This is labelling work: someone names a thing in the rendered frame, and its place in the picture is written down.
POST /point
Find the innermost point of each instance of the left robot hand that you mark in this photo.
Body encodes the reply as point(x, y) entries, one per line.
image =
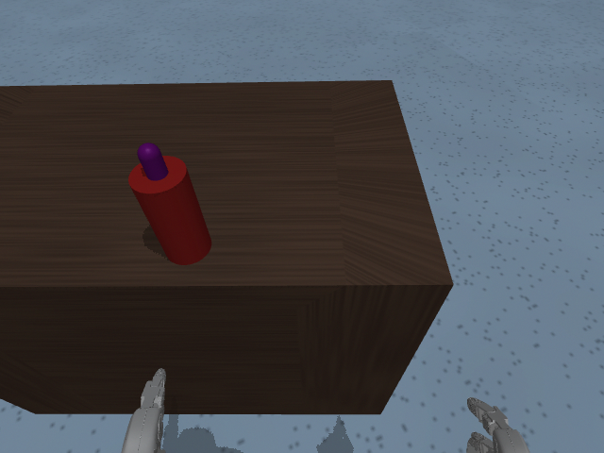
point(145, 428)

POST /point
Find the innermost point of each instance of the bottle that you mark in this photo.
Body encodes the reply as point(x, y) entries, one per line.
point(164, 190)

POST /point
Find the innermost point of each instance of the right robot hand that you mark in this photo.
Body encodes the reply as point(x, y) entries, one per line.
point(505, 439)

